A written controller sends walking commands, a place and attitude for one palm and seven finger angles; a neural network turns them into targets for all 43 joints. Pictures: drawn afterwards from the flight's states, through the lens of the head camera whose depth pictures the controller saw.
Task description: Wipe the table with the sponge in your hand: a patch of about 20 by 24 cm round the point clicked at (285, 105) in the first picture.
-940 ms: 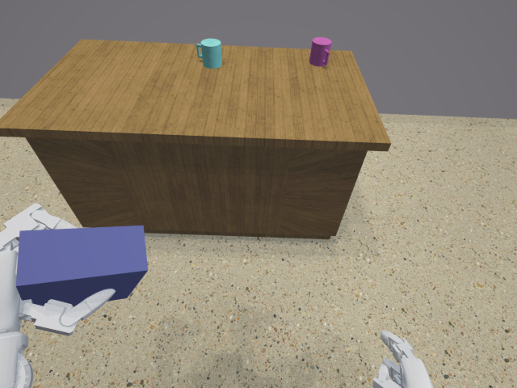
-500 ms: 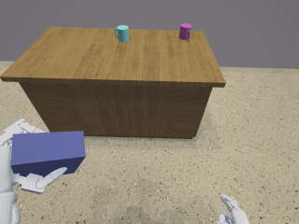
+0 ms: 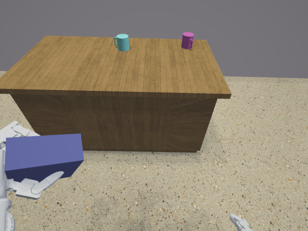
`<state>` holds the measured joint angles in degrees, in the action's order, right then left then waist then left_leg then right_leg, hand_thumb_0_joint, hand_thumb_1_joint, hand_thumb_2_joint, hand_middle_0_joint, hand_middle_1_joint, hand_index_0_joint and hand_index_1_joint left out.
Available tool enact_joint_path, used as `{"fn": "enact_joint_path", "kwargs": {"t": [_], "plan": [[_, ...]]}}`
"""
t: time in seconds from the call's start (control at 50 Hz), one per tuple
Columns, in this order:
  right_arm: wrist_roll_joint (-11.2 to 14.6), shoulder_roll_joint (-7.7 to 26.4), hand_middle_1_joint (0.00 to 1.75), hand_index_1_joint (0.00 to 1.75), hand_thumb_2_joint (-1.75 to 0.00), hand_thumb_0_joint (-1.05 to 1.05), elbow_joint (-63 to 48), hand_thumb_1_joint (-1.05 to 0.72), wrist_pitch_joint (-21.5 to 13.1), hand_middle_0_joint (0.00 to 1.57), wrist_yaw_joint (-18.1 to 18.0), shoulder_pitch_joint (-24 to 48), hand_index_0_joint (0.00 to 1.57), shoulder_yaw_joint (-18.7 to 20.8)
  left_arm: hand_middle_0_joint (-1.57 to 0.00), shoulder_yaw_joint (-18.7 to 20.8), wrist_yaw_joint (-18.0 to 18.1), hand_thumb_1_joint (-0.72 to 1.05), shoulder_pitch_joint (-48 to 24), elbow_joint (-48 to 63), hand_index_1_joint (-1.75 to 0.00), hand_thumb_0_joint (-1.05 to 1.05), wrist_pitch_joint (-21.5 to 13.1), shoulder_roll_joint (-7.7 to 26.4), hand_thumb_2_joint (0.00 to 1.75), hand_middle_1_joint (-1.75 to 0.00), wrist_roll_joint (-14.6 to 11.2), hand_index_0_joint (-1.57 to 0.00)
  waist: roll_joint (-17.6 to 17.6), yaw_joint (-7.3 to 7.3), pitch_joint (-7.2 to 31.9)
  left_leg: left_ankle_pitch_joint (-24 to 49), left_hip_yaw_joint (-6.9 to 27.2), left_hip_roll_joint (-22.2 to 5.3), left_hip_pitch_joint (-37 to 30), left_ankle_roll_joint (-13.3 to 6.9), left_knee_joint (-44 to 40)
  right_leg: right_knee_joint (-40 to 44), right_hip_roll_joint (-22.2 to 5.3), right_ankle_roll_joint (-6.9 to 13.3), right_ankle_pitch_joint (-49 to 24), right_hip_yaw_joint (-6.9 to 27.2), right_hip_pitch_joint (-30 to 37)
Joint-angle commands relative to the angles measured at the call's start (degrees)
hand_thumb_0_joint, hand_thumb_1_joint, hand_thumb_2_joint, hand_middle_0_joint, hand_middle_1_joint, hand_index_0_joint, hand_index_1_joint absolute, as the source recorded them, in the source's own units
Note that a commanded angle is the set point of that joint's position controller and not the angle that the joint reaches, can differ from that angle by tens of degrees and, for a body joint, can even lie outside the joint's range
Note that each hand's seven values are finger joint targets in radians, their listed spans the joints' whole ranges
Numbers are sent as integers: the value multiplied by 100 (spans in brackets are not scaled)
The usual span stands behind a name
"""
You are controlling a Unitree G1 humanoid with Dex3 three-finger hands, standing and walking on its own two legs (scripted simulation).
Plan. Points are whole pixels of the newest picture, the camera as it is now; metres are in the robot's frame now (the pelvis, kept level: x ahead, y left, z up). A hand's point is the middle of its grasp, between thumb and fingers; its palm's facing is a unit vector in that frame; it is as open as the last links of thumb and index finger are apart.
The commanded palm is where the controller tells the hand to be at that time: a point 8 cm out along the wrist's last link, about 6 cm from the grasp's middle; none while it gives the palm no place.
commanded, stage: walk to a spot facing it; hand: left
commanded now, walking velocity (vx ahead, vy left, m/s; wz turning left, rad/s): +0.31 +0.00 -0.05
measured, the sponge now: (54, 159) +0.22 +0.22 +0.15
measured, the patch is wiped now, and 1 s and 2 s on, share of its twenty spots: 0.00 0.00 0.00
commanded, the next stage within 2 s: turn to face it in 0.16 s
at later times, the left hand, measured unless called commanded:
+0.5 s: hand (88, 94) +0.40 +0.20 +0.18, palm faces +0.27 -0.80 -0.53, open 9.4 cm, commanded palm +0.35 +0.24 +0.19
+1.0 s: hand (119, 73) +0.48 +0.13 +0.19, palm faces +0.16 -0.87 -0.47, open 9.4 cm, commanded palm +0.44 +0.17 +0.19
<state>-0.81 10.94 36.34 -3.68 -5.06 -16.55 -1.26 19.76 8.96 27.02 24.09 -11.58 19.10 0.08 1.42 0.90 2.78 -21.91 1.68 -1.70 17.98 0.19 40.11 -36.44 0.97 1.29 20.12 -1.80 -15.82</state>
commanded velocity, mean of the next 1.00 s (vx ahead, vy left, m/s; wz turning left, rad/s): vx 0.06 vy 0.00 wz -0.34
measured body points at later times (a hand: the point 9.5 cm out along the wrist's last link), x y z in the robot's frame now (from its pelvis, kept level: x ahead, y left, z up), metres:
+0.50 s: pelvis +0.16 -0.02 -0.01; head +0.19 -0.03 +0.44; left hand +0.38 +0.24 +0.20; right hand +0.30 -0.24 -0.10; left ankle +0.04 +0.11 -0.71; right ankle +0.26 -0.08 -0.72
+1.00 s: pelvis +0.21 -0.05 +0.02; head +0.20 -0.07 +0.47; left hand +0.47 +0.17 +0.22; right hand +0.28 -0.34 -0.08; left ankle +0.24 +0.11 -0.68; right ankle +0.27 -0.07 -0.72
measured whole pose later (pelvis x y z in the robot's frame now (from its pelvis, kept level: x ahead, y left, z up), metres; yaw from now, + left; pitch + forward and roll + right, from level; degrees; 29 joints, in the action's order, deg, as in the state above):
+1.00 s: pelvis +0.21 -0.05 +0.02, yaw -18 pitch +1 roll +3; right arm 0.6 14.5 34.4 0.7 -3.0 -12.7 1.2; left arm 21.7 8.1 28.0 24.3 -11.1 21.7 -2.0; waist -0.6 0.1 1.5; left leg -22.7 -1.3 -0.7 21.5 1.7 45.9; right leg -21.8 6.8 8.0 5.0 -0.1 -17.9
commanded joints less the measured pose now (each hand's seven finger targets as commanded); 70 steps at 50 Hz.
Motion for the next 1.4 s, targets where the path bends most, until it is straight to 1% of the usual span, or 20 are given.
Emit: {"fn": "enact_joint_path", "kwargs": {"t": [0.0, 0.04, 0.1, 0.14, 0.16, 0.3, 0.42, 0.46, 0.5, 0.58, 0.66, 0.74, 0.8, 0.88, 0.96, 1.04, 1.08, 1.16, 1.26, 1.38], "plan": [[67, 627, 30, 30, -90, 0, -903, -90, -388, 20, 18, 839, 20, 267, -120, 548, 152, 10, -1044, 1249, -160, 0, -479, 1144, 130, -160, -50, -120, -1285, -63, -315, -474, -512, 20, 1798, -88, 924, 1838, -1898, 1123, 651, 2688, 1138], [77, 662, 30, 30, -90, 0, -935, -90, -409, 20, 20, 944, 20, 257, -120, 573, 170, 10, -1136, 1338, -160, 0, -489, 1190, 130, -160, -33, -120, -882, -96, -433, -664, -335, -221, 1652, -83, 789, 1765, -2012, 1323, 9, 2581, 1039], [27, 526, 30, 30, -90, 0, -917, -90, -318, 20, -3, 747, 20, 191, -120, 809, 173, 10, -689, 1644, -160, 0, -555, 1265, 130, -160, -111, -120, -90, 64, 99, 839, -744, -44, -677, -122, -1328, 22, -959, 623, -1501, 693, 231], [34, 705, 30, 30, -90, 0, -1032, -90, -329, 20, -2, 754, 20, 331, -120, 657, 177, 10, -473, 2170, -160, 0, -700, 1083, 130, -160, -180, -120, 1945, 98, 652, 3174, 2075, -1914, -2908, -935, -1827, -2474, -41, -110, 1087, -214, -2045], [-27, 600, 30, 30, -90, 0, -987, -90, -351, 20, 51, 666, 20, 268, -120, 717, 195, 10, -542, 2102, -160, 0, -716, 1278, 130, -160, -117, -120, 1268, 139, 525, 3097, 2655, -2273, -2565, -1186, -2014, -3196, -132, -19, 1481, 185, -2237], [50, 682, 30, 30, -90, 0, -873, -90, -409, 20, 162, 533, 20, 360, -120, 592, 99, 10, 18, 1941, -160, 0, -421, 957, 130, -160, -106, -120, 1084, 80, 129, 5024, -351, -1288, -2582, -453, -1584, -1488, -190, -154, -189, -653, -2337], [-26, 575, 30, 30, -90, 0, -1035, -90, -303, 20, 174, 694, 20, 341, -120, 859, -121, 10, -330, 1681, -160, 0, -334, 1220, 130, -160, -159, -120, 1183, 18, 284, 5689, -1384, -1369, -1654, -80, -200, 275, 322, -131, -1193, -1311, -117], [41, 567, 30, 30, -90, 0, -1097, -90, -308, 20, 219, 931, 20, 329, -120, 979, -145, 10, -502, 1764, -160, 0, -347, 1379, 130, -160, -134, -120, 576, -188, 463, 4387, -1321, -1229, -541, -44, 1321, 640, -6, 85, -2027, -857, 1325], [32, 413, 30, 30, -90, 0, -1329, -90, -343, 20, 279, 1167, 20, 307, -120, 1360, -85, 10, -531, 1909, -160, 0, -474, 1676, 130, -160, -204, -120, -1299, -205, 976, -1414, -756, 39, 1520, 165, 4408, 752, -2003, 1308, -6450, 2597, 2255], [39, 471, 30, 30, -90, 0, -1041, -90, -108, 20, 432, 1108, 20, 301, -120, 1356, -33, 10, 24, 1973, -160, 0, -546, 1511, 130, -160, -266, -120, -390, -89, 770, -236, 159, -381, 1186, 349, 4147, 1760, -1695, -222, -2210, 2164, 696], [17, 548, 30, 30, -90, 0, -1017, -90, 0, 20, 415, 1158, 20, 280, -120, 1268, -1, 10, 10, 2395, -160, 0, -619, 1484, 130, -160, -334, -120, -162, -76, 820, 46, -46, -349, 1135, 377, 3067, 1880, -1476, 151, -2001, 1594, 417], [17, 600, 30, 30, -90, 0, -937, -90, 31, 20, 305, 1037, 20, 345, -120, 1465, 69, 10, 499, 1791, -160, 0, -540, 1555, 130, -160, -376, -120, -393, -145, 902, 53, -182, -151, 1057, 338, 1993, 1992, -1230, -715, -2237, 1625, 698], [55, 635, 30, 30, -90, 0, -1022, -90, 51, 20, 281, 1014, 20, 318, -120, 1199, 27, 10, 403, 1329, -160, 0, -426, 1301, 130, -160, -348, -120, -690, -108, 797, 110, -237, -127, 1027, 281, 1355, 1911, -1212, -22, -2477, 1527, 826], [140, 724, 30, 30, -90, 0, -1084, -90, 96, 20, 223, 919, 20, 342, -120, 950, 42, 10, 217, 890, -160, 0, -327, 1170, 130, -160, -335, -120, -881, -151, 722, 4, -253, 3, 923, 170, 968, 2100, -1162, -773, -2391, 1732, 929], [148, 766, 30, 30, -90, 0, -1256, -90, 89, 20, 178, 1005, 20, 358, -120, 623, 58, 10, -404, 1285, -160, 0, -301, 1125, 130, -160, -249, -120, -912, -200, 570, -213, -218, 5, 428, 35, 163, 2274, -1205, -26, -1601, 1935, 726], [116, 764, 30, 30, -90, 0, -1293, -90, 93, 20, 227, 845, 20, 350, -120, 593, 126, 10, -764, 1903, -160, 0, -361, 1299, 130, -160, -168, -120, -375, -209, 610, -80, -279, 70, -300, -79, -896, 2463, -1151, -198, -561, 2170, 396], [94, 763, 30, 30, -90, 0, -1293, -90, 79, 20, 221, 723, 20, 347, -120, 582, 147, 10, -709, 1919, -160, 0, -397, 1320, 130, -160, -154, -120, -82, -156, 548, 257, -187, -138, -885, -176, -1692, 2311, -877, -255, -5, 1983, 74], [92, 647, 30, 30, -90, 0, -1374, -90, -143, 20, 234, 813, 20, 332, -120, 867, 128, 10, -560, 1860, -160, 0, -481, 1453, 130, -160, -108, -120, 1444, -257, 346, -530, 1454, -2020, -212, -1027, -3016, -1230, 268, -382, 295, 529, -394], [103, 763, 30, 30, -90, 0, -1010, -90, -339, 20, 204, 681, 20, 367, -120, 398, 6, 10, -625, 1059, -160, 0, -295, 874, 130, -160, -59, -120, 700, -71, -452, 296, 607, -1701, -714, -971, -2612, -1847, -61, -397, 203, 6, -1729], [81, 820, 30, 30, -90, 0, -907, -90, -396, 20, 114, 748, 20, 323, -120, 240, 46, 10, -1262, 1091, -160, 0, -238, 913, 130, -160, -54, -120, 1063, 8, -216, 1495, -25, -1409, -909, -657, -1756, 562, 152, -389, 311, -822, -355]]}}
